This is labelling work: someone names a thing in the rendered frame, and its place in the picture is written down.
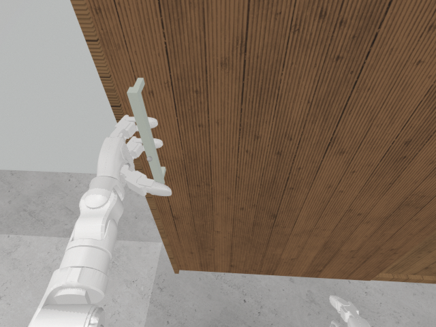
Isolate left robot forearm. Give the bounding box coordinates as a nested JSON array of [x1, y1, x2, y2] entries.
[[28, 176, 125, 327]]

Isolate robot left hand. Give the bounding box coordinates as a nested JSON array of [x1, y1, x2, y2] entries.
[[97, 115, 172, 196]]

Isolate wardrobe door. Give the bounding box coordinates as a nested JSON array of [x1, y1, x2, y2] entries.
[[381, 231, 436, 276], [85, 0, 436, 281]]

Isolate left robot upper arm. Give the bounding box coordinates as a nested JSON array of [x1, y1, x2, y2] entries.
[[32, 304, 105, 327]]

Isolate robot right hand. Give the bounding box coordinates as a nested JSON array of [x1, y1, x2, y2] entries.
[[330, 295, 370, 327]]

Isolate handle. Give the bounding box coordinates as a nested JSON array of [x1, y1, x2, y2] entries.
[[127, 78, 166, 184]]

